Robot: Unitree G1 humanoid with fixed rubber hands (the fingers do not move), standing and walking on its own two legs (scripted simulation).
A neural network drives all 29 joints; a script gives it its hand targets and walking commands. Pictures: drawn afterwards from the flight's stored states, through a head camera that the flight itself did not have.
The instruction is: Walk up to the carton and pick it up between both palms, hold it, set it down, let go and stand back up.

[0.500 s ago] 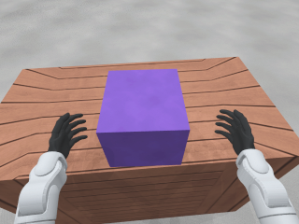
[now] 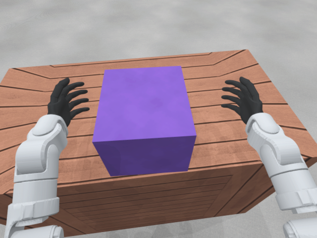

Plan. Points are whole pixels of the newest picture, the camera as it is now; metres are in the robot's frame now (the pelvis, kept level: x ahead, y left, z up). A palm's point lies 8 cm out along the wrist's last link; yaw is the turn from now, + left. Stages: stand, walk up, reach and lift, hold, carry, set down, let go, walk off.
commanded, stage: reach and lift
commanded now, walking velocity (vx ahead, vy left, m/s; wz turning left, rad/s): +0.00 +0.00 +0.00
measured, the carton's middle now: (146, 120) +0.43 +0.06 +0.03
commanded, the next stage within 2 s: none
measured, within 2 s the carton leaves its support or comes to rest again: neither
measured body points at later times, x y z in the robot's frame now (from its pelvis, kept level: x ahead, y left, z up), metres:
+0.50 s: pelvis -0.01 +0.00 +0.00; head +0.02 +0.02 +0.45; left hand +0.42 +0.26 +0.15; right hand +0.45 -0.16 +0.14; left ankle +0.01 +0.14 -0.75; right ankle +0.00 -0.13 -0.75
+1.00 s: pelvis +0.00 +0.00 -0.01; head +0.05 +0.01 +0.44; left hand +0.40 +0.24 +0.06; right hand +0.44 -0.14 +0.06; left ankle +0.01 +0.14 -0.75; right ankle +0.00 -0.13 -0.75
